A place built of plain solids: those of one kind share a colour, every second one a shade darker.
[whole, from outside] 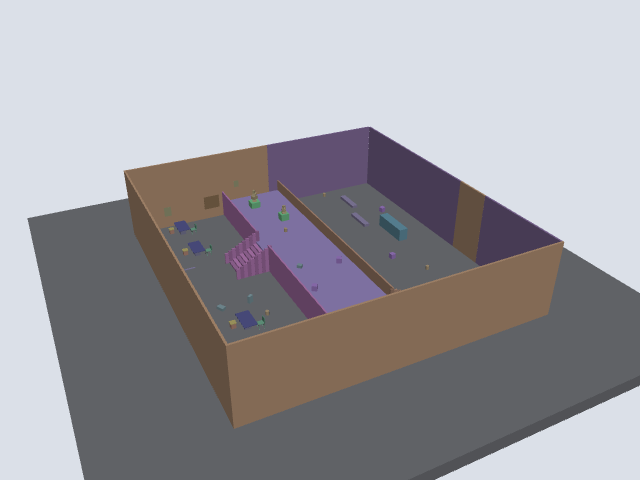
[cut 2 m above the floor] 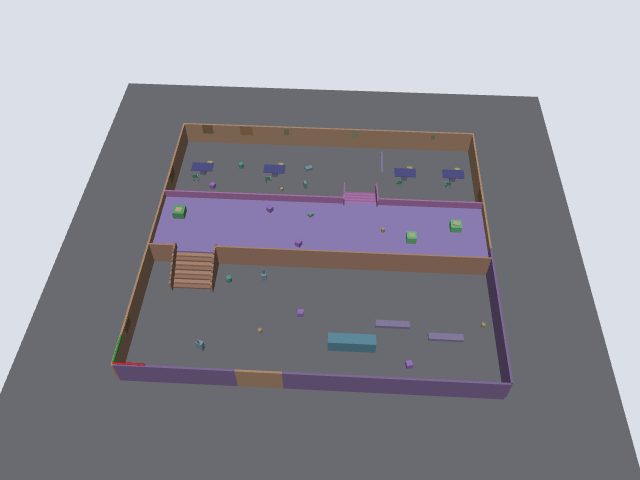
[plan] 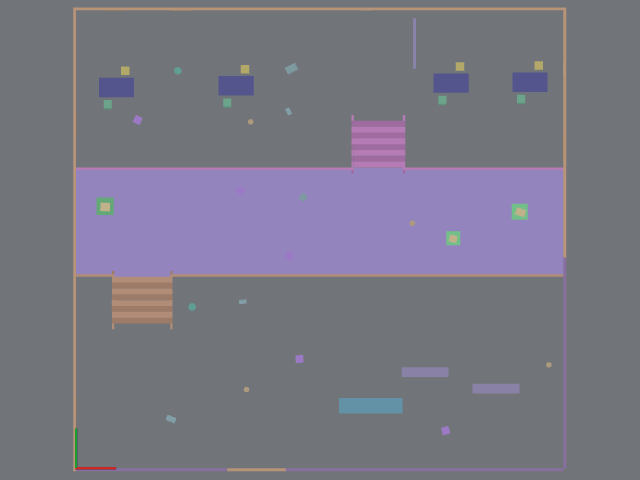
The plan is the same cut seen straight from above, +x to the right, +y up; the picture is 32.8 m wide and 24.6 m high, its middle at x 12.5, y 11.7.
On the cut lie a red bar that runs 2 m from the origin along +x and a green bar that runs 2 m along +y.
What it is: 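A public hall crossed by a raised podium; 25.0 x 23.5 m, 6.0 m high; a podium 5.6 m deep from side wall to side wall, raised by 9 risers of 0.151 m on goings of 0.300 m; a flight 2.9 m broad up to it from the entrance side and another 2.5 m broad down from it into the rear hall, 12.1 m apart along it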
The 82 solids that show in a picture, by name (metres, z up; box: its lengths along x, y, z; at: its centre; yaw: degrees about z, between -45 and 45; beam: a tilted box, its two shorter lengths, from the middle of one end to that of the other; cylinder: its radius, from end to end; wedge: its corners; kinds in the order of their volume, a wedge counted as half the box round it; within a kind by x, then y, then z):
{
 "podium_1": {"box": [25.02, 5.59, 1.41], "at": [12.46, 12.62, 0.65]},
 "wall_1": {"box": [0.15, 23.77, 6.06], "at": [-0.07, 11.73, 2.98]},
 "wall_2": {"box": [3.0, 0.15, 6.06], "at": [9.24, -0.07, 2.98]},
 "wall_3": {"box": [25.27, 0.15, 6.06], "at": [12.48, 23.55, 2.98]},
 "wall_4": {"box": [0.15, 12.82, 6.06], "at": [25.05, 17.21, 2.98]},
 "window_wall_1": {"box": [7.74, 0.15, 6.06], "at": [3.87, -0.07, 2.98]},
 "window_wall_2": {"box": [14.23, 0.15, 6.06], "at": [17.86, -0.07, 2.98]},
 "window_wall_3": {"box": [0.15, 10.8, 6.06], "at": [25.05, 5.4, 2.98]},
 "back_1": {"box": [14.23, 0.12, 2.41], "at": [7.12, 15.35, 1.15]},
 "back_2": {"box": [0.12, 0.3, 2.18], "at": [14.18, 15.56, 1.04]},
 "back_3": {"box": [0.12, 0.3, 2.03], "at": [14.18, 15.86, 0.96]},
 "back_4": {"box": [0.12, 0.3, 1.88], "at": [14.18, 16.16, 0.89]},
 "back_5": {"box": [0.12, 0.3, 1.73], "at": [14.18, 16.46, 0.81]},
 "back_6": {"box": [0.12, 0.3, 1.57], "at": [14.18, 16.76, 0.74]},
 "back_7": {"box": [0.12, 0.3, 1.42], "at": [14.18, 17.06, 0.66]},
 "back_8": {"box": [0.12, 0.3, 1.27], "at": [14.18, 17.36, 0.59]},
 "back_9": {"box": [0.12, 0.3, 1.12], "at": [14.18, 17.66, 0.51]},
 "back_10": {"box": [0.12, 0.3, 0.97], "at": [14.18, 17.96, 0.43]},
 "back_11": {"box": [2.51, 0.3, 1.26], "at": [15.49, 15.56, 0.58]},
 "back_12": {"box": [2.51, 0.3, 1.11], "at": [15.49, 15.86, 0.5]},
 "back_13": {"box": [2.51, 0.3, 0.96], "at": [15.49, 16.16, 0.43]},
 "back_14": {"box": [2.51, 0.3, 0.81], "at": [15.49, 16.46, 0.35]},
 "back_15": {"box": [2.51, 0.3, 0.65], "at": [15.49, 16.76, 0.28]},
 "back_16": {"box": [2.51, 0.3, 0.5], "at": [15.49, 17.06, 0.2]},
 "back_17": {"box": [2.51, 0.3, 0.35], "at": [15.49, 17.36, 0.13]},
 "back_18": {"box": [2.51, 0.3, 0.2], "at": [15.49, 17.66, 0.05]},
 "back_19": {"box": [0.12, 0.3, 2.03], "at": [16.8, 15.86, 0.96]},
 "back_20": {"box": [0.12, 0.3, 1.57], "at": [16.8, 16.76, 0.74]},
 "back_21": {"box": [0.12, 0.3, 1.12], "at": [16.8, 17.66, 0.51]},
 "back_22": {"box": [0.12, 0.3, 0.97], "at": [16.8, 17.96, 0.43]},
 "back_23": {"box": [8.22, 0.12, 2.41], "at": [20.86, 15.35, 1.15]},
 "front_1": {"box": [1.96, 0.12, 2.41], "at": [0.98, 9.88, 1.15]},
 "front_2": {"box": [2.87, 0.3, 0.2], "at": [3.39, 7.57, 0.05]},
 "front_3": {"box": [2.87, 0.3, 0.35], "at": [3.39, 7.87, 0.13]},
 "front_4": {"box": [2.87, 0.3, 0.5], "at": [3.39, 8.17, 0.2]},
 "front_5": {"box": [2.87, 0.3, 0.65], "at": [3.39, 8.47, 0.28]},
 "front_6": {"box": [2.87, 0.3, 0.81], "at": [3.39, 8.77, 0.35]},
 "front_7": {"box": [2.87, 0.3, 0.96], "at": [3.39, 9.07, 0.43]},
 "front_8": {"box": [2.87, 0.3, 1.11], "at": [3.39, 9.37, 0.5]},
 "front_9": {"box": [2.87, 0.3, 1.26], "at": [3.39, 9.67, 0.58]},
 "front_10": {"box": [20.14, 0.12, 2.41], "at": [14.9, 9.88, 1.15]},
 "desk_1": {"box": [3.25, 0.8, 1.1], "at": [15.1, 3.2, 0.5]},
 "piece_base_1": {"box": [0.89, 0.89, 0.66], "at": [1.49, 13.43, 1.64]},
 "piece_base_2": {"box": [0.72, 0.72, 0.65], "at": [19.33, 11.79, 1.63]},
 "piece_base_3": {"box": [0.82, 0.82, 0.59], "at": [22.74, 13.15, 1.6]},
 "bench_upholstered_1": {"box": [2.4, 0.5, 0.25], "at": [17.89, 4.93, 0.33]},
 "bench_upholstered_2": {"box": [2.4, 0.5, 0.25], "at": [21.52, 4.08, 0.33]},
 "ottoman_1": {"box": [0.4, 0.4, 0.47], "at": [3.16, 17.85, 0.18], "yaw": -27.0},
 "ottoman_2": {"box": [0.4, 0.4, 0.47], "at": [8.43, 14.23, 1.54], "yaw": -35.2},
 "ottoman_3": {"box": [0.4, 0.4, 0.47], "at": [10.93, 10.87, 1.54], "yaw": -32.3},
 "ottoman_4": {"box": [0.4, 0.4, 0.47], "at": [11.45, 5.6, 0.18], "yaw": 2.4},
 "ottoman_5": {"box": [0.4, 0.4, 0.47], "at": [18.94, 1.93, 0.18], "yaw": 14.7},
 "table_top_1": {"box": [1.8, 1.0, 0.04], "at": [2.07, 19.52, 0.72]},
 "table_top_2": {"box": [1.8, 1.0, 0.04], "at": [8.2, 19.6, 0.72]},
 "table_top_3": {"box": [1.8, 1.0, 0.04], "at": [19.22, 19.74, 0.72]},
 "table_top_4": {"box": [1.8, 1.0, 0.04], "at": [23.26, 19.79, 0.72]},
 "suitcase_1": {"box": [0.5, 0.3, 0.85], "at": [4.86, 2.52, 0.38], "yaw": -21.9},
 "suitcase_2": {"box": [0.38, 0.22, 0.65], "at": [8.54, 8.54, 0.27], "yaw": 6.1},
 "suitcase_3": {"box": [0.22, 0.38, 0.65], "at": [10.89, 18.29, 0.27], "yaw": 25.8},
 "hung_picture_1": {"box": [0.025, 1.06, 0.74], "at": [0.02, 3.12, 1.55]},
 "hung_picture_2": {"box": [0.025, 1.26, 1.07], "at": [0.02, 17.61, 1.55]},
 "hung_picture_3": {"box": [0.91, 0.025, 1.02], "at": [1.96, 23.45, 1.55]},
 "hung_picture_4": {"box": [1.1, 0.025, 1.03], "at": [5.39, 23.45, 1.52]},
 "hung_picture_5": {"box": [0.025, 1.4, 1.21], "at": [24.95, 16.45, 1.55]},
 "drum_1": {"cylinder": 0.2, "from": [5.21, 20.37, 0.0], "to": [5.21, 20.37, 0.46]},
 "drum_2": {"cylinder": 0.2, "from": [5.95, 8.27, 0.0], "to": [5.95, 8.27, 0.46]},
 "piece_1": {"box": [0.49, 0.44, 0.15], "at": [1.49, 13.39, 2.05], "yaw": -2.8},
 "piece_2": {"box": [0.4, 0.36, 0.17], "at": [19.32, 11.76, 2.04], "yaw": -12.1},
 "piece_3": {"box": [0.5, 0.38, 0.27], "at": [22.78, 13.12, 2.03], "yaw": -17.1},
 "box_cardboard_1": {"box": [0.58, 0.37, 0.29], "at": [11.04, 20.48, 0.09], "yaw": 26.8},
 "box_cardboard_2": {"box": [0.37, 0.32, 0.29], "at": [11.64, 13.89, 1.45], "yaw": 44.3},
 "stool_top_1": {"box": [0.44, 0.44, 0.05], "at": [2.52, 20.37, 0.42]},
 "stool_top_2": {"box": [0.44, 0.44, 0.05], "at": [8.65, 20.45, 0.42]},
 "stool_top_3": {"box": [0.44, 0.44, 0.05], "at": [19.67, 20.59, 0.42]},
 "stool_top_4": {"box": [0.44, 0.44, 0.05], "at": [23.71, 20.64, 0.42]},
 "strip_1": {"box": [0.16, 2.6, 0.07], "at": [17.34, 21.77, -0.01]},
 "side_chair_1": {"box": [0.42, 0.42, 0.04], "at": [1.62, 18.67, 0.43]},
 "side_chair_2": {"box": [0.42, 0.42, 0.04], "at": [7.75, 18.75, 0.43]},
 "side_chair_3": {"box": [0.42, 0.42, 0.04], "at": [18.77, 18.89, 0.43]},
 "side_chair_4": {"box": [0.42, 0.42, 0.04], "at": [22.81, 18.94, 0.43]},
 "hung_poster_1": {"box": [0.62, 0.01, 0.87], "at": [14.89, 23.46, 1.5]},
 "hung_poster_2": {"box": [0.01, 0.62, 0.87], "at": [24.96, 20.5, 1.5]}
}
